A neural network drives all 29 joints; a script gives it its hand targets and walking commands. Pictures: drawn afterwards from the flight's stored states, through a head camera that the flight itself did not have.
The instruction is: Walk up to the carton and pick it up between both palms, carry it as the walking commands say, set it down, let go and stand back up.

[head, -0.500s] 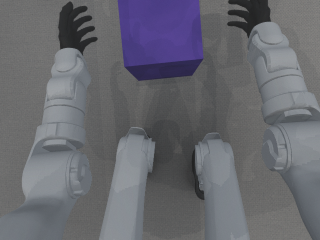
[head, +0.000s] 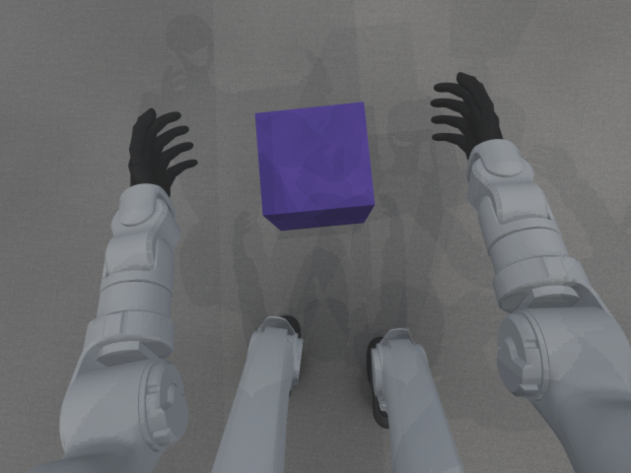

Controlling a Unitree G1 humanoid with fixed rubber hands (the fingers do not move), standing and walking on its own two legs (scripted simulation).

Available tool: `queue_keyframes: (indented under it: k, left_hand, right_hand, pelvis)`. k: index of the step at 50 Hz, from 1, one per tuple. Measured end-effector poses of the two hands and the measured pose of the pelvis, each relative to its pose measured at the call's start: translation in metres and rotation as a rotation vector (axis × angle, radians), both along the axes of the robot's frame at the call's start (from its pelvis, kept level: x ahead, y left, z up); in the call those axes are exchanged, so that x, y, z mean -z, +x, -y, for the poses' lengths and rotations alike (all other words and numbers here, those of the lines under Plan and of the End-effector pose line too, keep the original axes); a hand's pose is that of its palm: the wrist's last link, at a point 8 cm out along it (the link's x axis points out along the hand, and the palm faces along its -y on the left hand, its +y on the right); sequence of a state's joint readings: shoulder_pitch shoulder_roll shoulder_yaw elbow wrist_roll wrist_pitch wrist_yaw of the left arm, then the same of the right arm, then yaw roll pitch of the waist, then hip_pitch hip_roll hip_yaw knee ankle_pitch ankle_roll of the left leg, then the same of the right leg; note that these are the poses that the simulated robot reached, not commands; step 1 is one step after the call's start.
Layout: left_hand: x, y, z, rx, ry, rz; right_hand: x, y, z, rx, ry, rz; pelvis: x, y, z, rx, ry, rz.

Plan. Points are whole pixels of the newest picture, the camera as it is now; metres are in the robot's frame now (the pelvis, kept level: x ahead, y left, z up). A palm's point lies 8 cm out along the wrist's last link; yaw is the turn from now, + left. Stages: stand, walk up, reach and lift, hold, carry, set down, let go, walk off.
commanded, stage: set down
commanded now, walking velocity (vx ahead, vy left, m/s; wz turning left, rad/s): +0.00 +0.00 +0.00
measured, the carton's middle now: (316, 175) +0.55 +0.06 -0.49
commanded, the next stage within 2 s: let go in 0.26 s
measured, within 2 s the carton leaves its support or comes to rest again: neither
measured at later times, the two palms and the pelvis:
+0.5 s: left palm (128, 209) +0.39 +0.23 -0.04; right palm (522, 188) +0.43 -0.17 -0.04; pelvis +0.02 +0.02 +0.09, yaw -2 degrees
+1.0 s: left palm out of the picture +0.24 +0.24 +0.09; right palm out of the picture +0.28 -0.20 +0.08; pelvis +0.08 +0.02 +0.16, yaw -1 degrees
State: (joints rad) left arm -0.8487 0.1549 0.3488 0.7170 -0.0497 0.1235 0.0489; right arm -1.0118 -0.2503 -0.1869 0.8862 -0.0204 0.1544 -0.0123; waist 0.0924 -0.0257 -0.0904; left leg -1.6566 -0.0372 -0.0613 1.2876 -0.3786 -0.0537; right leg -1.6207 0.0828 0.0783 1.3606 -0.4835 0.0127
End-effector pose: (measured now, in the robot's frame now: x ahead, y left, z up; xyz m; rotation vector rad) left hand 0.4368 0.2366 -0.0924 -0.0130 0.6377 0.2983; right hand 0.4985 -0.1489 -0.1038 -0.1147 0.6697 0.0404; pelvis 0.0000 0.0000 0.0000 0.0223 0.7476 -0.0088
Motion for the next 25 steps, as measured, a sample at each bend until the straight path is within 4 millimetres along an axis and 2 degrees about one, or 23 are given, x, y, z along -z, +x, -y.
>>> queue_keyframes:
  k: [4,9,14,18,21,25]
  left_hand:
    - [-0.021,-0.004,-0.001,0.010,0.001,-0.006]
    - [-0.048,0.001,0.004,0.036,0.005,0.015]
    - [-0.054,0.006,0.011,0.068,0.005,-0.013]
    - [-0.050,0.009,0.016,0.099,0.018,-0.024]
    - [-0.045,-0.005,0.014,0.132,0.041,-0.064]
    - [-0.054,-0.043,0.004,0.193,0.083,-0.120]
  right_hand:
    - [-0.025,-0.005,0.007,0.021,-0.011,0.005]
    - [-0.053,-0.005,0.009,0.021,-0.001,0.020]
    - [-0.058,-0.010,0.009,0.046,0.004,-0.014]
    - [-0.054,-0.018,0.011,0.056,-0.034,-0.032]
    - [-0.051,-0.035,0.014,0.059,-0.063,-0.053]
    - [-0.061,-0.070,0.019,0.070,-0.098,-0.063]
  pelvis:
    - [-0.023,0.006,-0.001,-0.004,-0.009,0.015]
    - [-0.046,0.010,-0.005,0.007,-0.014,0.029]
    - [-0.059,0.011,-0.010,0.005,-0.020,0.029]
    - [-0.065,0.011,-0.013,0.008,-0.022,0.030]
    - [-0.071,0.015,-0.015,0.010,-0.024,0.041]
    - [-0.085,0.024,-0.019,0.008,-0.027,0.086]
